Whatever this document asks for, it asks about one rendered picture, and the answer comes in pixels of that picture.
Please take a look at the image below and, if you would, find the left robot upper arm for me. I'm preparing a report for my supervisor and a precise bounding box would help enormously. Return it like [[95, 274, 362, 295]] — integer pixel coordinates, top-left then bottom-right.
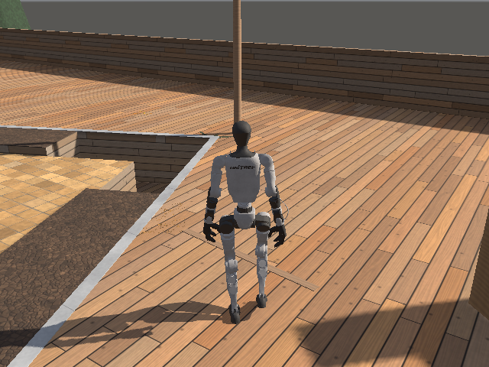
[[209, 154, 227, 198]]

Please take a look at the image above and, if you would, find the robot right hand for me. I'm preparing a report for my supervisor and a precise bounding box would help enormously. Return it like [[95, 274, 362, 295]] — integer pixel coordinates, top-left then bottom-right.
[[268, 224, 287, 248]]

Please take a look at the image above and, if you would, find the robot left hand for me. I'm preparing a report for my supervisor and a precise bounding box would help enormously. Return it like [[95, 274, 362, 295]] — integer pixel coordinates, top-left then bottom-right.
[[203, 222, 221, 242]]

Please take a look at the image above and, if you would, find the robot shin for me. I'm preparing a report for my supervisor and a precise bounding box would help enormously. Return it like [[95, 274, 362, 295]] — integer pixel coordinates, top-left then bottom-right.
[[257, 245, 267, 298], [225, 261, 238, 313]]

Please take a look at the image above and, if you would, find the robot right shin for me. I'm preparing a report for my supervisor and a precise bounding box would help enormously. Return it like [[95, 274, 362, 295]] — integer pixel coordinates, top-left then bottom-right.
[[257, 245, 267, 298]]

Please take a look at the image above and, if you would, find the robot left shin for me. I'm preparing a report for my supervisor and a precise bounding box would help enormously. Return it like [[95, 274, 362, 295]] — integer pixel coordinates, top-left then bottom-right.
[[225, 261, 238, 313]]

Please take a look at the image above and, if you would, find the right robot forearm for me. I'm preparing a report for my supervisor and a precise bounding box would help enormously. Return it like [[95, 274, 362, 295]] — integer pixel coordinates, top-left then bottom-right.
[[269, 186, 284, 226]]

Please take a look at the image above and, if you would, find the right robot upper arm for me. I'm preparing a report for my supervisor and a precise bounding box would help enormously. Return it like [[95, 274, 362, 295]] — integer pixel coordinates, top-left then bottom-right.
[[258, 154, 277, 197]]

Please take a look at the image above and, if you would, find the left robot forearm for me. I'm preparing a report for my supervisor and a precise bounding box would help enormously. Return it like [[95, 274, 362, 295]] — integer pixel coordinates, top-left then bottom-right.
[[204, 187, 218, 224]]

